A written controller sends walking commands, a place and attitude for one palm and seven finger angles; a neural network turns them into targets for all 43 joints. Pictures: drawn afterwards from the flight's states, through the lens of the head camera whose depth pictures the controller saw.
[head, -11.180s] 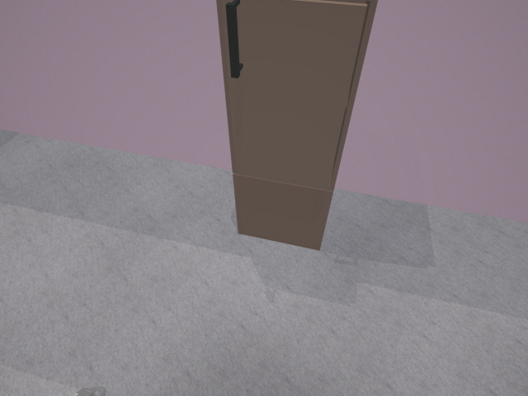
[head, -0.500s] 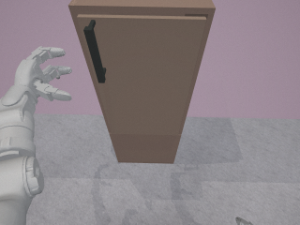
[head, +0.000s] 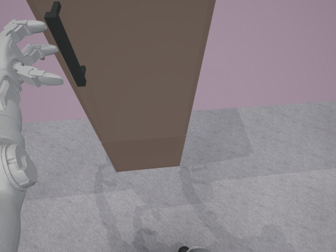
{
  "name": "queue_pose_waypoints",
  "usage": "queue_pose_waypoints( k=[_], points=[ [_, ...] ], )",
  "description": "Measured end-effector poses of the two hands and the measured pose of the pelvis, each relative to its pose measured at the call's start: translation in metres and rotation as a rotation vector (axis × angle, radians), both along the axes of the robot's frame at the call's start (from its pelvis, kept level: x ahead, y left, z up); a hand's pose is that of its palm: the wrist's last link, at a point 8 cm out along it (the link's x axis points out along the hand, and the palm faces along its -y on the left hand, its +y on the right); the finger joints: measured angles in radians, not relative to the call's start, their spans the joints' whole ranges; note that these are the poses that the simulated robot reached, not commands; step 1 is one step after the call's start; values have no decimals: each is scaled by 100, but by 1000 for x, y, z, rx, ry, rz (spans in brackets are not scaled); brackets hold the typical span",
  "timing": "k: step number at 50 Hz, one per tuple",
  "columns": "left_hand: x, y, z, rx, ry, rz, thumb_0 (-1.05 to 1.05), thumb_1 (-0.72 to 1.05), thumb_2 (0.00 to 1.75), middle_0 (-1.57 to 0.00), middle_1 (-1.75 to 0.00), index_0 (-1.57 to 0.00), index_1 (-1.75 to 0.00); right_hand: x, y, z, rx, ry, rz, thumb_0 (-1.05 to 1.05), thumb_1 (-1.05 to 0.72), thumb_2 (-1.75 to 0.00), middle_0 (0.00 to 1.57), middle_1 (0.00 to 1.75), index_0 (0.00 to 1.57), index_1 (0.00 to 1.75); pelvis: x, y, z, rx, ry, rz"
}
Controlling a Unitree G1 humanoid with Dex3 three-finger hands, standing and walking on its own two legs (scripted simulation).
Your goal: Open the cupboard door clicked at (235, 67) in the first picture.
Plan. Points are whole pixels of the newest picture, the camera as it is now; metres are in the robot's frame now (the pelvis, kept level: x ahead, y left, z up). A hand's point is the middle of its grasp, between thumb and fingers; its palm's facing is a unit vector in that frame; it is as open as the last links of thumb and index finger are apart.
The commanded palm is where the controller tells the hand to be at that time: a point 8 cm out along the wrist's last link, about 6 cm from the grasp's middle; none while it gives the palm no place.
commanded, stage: move the hooked fingers beside the handle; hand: left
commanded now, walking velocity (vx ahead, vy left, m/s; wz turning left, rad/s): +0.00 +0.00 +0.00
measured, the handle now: (70, 48) +0.55 +0.18 +0.16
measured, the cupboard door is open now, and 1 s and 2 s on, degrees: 0 0 0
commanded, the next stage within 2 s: slide the fingers in behind the handle in 0.66 s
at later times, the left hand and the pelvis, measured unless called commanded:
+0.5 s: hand (37, 65) +0.49 +0.23 +0.17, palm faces +0.01 -1.00 +0.00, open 14.0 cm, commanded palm +0.47 +0.28 +0.16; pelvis +0.01 +0.00 +0.00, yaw +2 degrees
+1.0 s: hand (46, 63) +0.50 +0.22 +0.16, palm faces +0.00 -1.00 +0.01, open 14.0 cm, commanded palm +0.47 +0.27 +0.16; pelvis +0.01 +0.00 +0.00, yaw +1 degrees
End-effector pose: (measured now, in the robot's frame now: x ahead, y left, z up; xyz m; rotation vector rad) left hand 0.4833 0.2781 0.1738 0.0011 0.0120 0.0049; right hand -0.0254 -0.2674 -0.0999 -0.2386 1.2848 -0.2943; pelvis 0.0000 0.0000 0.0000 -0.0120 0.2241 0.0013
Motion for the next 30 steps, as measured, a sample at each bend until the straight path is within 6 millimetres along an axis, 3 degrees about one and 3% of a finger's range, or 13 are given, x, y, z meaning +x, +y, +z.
queue_pose_waypoints(
  k=[7, 13, 22, 26, 30],
  points=[
    [-10, 15, -11, 12, 11, 13, -1, -50, 30, -30, -120, -30, -121, 12, 3, 0, 14, -1, -3, 0, -90, -89, 21, 30, 21, 30, 6, 1, 0, -4, -4, -4],
    [-19, 21, -11, 3, 0, 11, -1, -50, 30, -30, -120, -30, -121, 44, 2, -1, 7, -52, 44, 0, -90, -89, 21, 30, 21, 30, 8, 2, 1, -9, -14, 17],
    [-18, 11, -6, -14, 6, 0, -1, -50, 30, -30, -120, -30, -120, 88, 6, 1, 4, -161, 110, 0, -90, -89, 20, 30, 21, 30, 9, 5, 0, -10, -20, 33],
    [-16, 9, -8, -5, 16, 6, -1, -50, 30, -30, -120, -30, -120, 91, 9, 1, 12, -179, 114, 0, -90, -89, 20, 30, 21, 30, 8, 5, -1, -9, -20, 31],
    [-14, 9, -11, 6, 18, 14, -1, -50, 30, -30, -120, -30, -120, 83, 10, -2, 18, -160, 103, 0, -90, -89, 20, 30, 21, 30, 6, 4, -2, -8, -16, 29]
  ],
)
